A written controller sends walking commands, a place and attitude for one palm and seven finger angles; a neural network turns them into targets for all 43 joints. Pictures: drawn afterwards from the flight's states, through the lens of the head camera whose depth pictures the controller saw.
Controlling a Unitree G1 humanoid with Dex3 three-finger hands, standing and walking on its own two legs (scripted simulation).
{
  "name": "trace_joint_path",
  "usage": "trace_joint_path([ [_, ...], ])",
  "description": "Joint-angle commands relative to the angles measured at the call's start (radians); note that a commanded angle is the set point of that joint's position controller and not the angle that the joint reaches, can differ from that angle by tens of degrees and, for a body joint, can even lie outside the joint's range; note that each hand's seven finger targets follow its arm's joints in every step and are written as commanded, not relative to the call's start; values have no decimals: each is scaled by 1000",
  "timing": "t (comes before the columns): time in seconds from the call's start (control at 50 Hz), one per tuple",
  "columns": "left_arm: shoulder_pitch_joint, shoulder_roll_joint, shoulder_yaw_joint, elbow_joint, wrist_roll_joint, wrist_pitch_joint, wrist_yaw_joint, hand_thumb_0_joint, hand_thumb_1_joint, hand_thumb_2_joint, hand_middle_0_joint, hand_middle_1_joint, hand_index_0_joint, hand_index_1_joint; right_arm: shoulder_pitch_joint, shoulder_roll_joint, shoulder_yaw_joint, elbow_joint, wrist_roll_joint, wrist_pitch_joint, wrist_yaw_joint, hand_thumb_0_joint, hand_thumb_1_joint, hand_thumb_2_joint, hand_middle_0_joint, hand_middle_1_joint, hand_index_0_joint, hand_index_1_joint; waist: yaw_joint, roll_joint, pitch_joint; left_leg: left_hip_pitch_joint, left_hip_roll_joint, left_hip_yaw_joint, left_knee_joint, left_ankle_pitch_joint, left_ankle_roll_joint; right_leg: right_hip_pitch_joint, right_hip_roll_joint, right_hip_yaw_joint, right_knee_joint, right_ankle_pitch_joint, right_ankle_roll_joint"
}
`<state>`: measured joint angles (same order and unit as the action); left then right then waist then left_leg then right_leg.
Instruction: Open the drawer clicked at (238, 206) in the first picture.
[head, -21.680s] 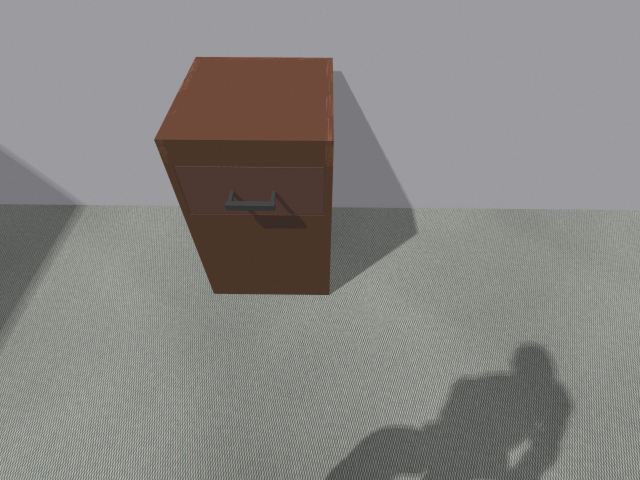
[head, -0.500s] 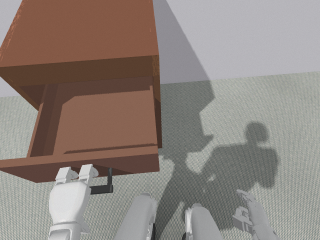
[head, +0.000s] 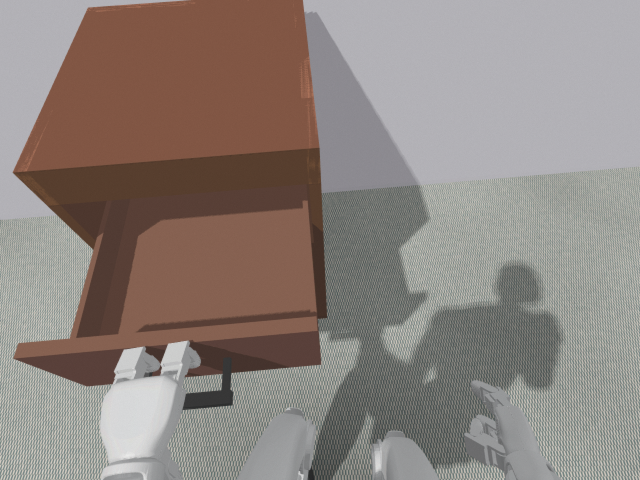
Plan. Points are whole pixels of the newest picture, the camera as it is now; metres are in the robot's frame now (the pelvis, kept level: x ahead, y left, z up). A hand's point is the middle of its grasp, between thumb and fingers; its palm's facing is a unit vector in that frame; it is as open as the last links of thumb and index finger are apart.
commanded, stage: lift the hand off the handle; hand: left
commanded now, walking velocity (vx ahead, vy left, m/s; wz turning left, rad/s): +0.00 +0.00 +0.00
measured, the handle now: (185, 385) +0.24 +0.23 -0.12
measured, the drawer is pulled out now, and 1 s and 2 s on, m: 0.24 0.24 0.24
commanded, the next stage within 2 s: draw the hand back to the body in 1.36 s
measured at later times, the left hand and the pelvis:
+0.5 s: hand (151, 411) +0.19 +0.23 -0.03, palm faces -0.07 -0.11 -0.99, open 13.8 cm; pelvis +0.01 -0.01 +0.03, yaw +0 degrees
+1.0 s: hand (141, 401) +0.20 +0.23 +0.00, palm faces -0.05 -0.13 -0.99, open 13.8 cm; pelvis +0.02 +0.00 +0.05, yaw +0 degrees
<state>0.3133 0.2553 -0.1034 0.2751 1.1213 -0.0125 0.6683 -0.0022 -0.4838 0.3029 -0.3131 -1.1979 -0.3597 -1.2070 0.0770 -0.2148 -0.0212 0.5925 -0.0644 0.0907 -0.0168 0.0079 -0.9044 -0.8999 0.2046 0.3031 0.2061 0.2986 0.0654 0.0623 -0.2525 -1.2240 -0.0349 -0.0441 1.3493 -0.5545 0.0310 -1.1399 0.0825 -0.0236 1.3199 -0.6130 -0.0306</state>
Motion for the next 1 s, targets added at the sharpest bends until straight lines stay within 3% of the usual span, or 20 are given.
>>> trace_joint_path([
  [0.0,-47,137,92,-152,4,-1,39,0,-500,300,-300,-1200,-300,-1200,-45,-117,-43,-141,4,-39,-9,0,-900,-900,200,300,200,300,-23,-48,-246,342,23,-4,-189,219,23,103,-18,4,-231,235,-39],
  [0.04,-41,134,84,-186,7,-8,42,0,-500,300,-300,-1200,-300,-1200,-45,-114,-47,-148,3,-39,-6,0,-900,-900,200,300,200,300,-16,-10,-285,371,17,4,-194,241,22,129,-20,5,-231,261,-39],
  [0.1,-9,160,118,-204,-1,-14,40,0,-500,300,-300,-1200,-300,-1200,-36,-113,-46,-154,2,-38,-7,0,-900,-900,200,300,200,300,-7,-16,-301,390,16,7,-203,274,22,169,-17,15,-238,307,-40],
  [0.2,45,157,120,-209,-11,-17,30,0,-500,300,-300,-1200,-300,-1200,-38,-113,-43,-161,1,-34,-1,0,-900,-900,200,300,200,300,-12,-20,-274,405,13,12,-220,292,23,201,-16,24,-263,349,-40],
  [0.28,42,137,105,-178,-17,-13,17,0,-500,300,-300,-1200,-300,-1200,-38,-114,-46,-156,6,-32,3,0,-900,-900,200,300,200,300,-27,-60,-219,380,12,18,-230,248,25,217,-20,26,-291,331,-33],
  [0.3,58,154,124,-187,-21,-14,16,0,-500,300,-300,-1200,-300,-1200,-38,-116,-43,-163,5,-31,3,0,-900,-900,200,300,200,300,-17,-46,-228,385,12,18,-239,260,25,232,-19,33,-291,345,-37],
  [0.36,48,136,99,-194,-20,-12,8,0,-500,300,-300,-1200,-300,-1200,-39,-118,-46,-169,8,-28,7,0,-900,-900,200,300,200,300,-24,-46,-211,400,11,19,-253,253,25,237,-22,27,-306,332,-35],
  [0.52,42,168,130,-203,-21,-19,0,0,-500,300,-300,-1200,-300,-1200,-33,-119,-46,-176,12,-23,7,0,-900,-900,200,300,200,300,-22,-45,-202,425,9,24,-279,254,26,270,-23,31,-332,332,-32],
  [0.6,61,171,134,-228,-29,-16,-1,0,-500,300,-300,-1200,-300,-1200,-32,-121,-46,-187,14,-21,10,0,-900,-900,200,300,200,300,-14,-8,-204,461,10,21,-303,271,24,287,-22,27,-345,337,-38],
  [0.76,61,127,71,-239,-41,19,-26,0,-500,300,-300,-1200,-300,-1200,-29,-123,-47,-198,24,-17,21,0,-900,-900,200,300,200,300,-31,-53,-171,511,15,17,-349,274,25,312,-23,13,-387,333,-31],
  [0.9,108,164,107,-257,-38,19,-31,0,-500,300,-300,-1200,-300,-1200,-21,-122,-43,-211,25,-15,23,0,-900,-900,200,300,200,300,-16,-52,-156,539,13,19,-377,308,24,364,-20,17,-405,379,-35],
  [0.94,111,142,83,-278,-33,15,-32,0,-500,300,-300,-1200,-300,-1200,-26,-119,-44,-216,25,-15,27,0,-900,-900,200,300,200,300,-17,-34,-149,559,14,24,-382,314,24,364,-22,19,-412,387,-35],
  [0.98,137,155,100,-305,-34,11,-31,0,-500,300,-300,-1200,-300,-1200,-29,-118,-44,-221,26,-15,31,0,-900,-900,200,300,200,300,-4,-1,-158,580,13,24,-391,340,20,376,-21,15,-409,399,-39],
])
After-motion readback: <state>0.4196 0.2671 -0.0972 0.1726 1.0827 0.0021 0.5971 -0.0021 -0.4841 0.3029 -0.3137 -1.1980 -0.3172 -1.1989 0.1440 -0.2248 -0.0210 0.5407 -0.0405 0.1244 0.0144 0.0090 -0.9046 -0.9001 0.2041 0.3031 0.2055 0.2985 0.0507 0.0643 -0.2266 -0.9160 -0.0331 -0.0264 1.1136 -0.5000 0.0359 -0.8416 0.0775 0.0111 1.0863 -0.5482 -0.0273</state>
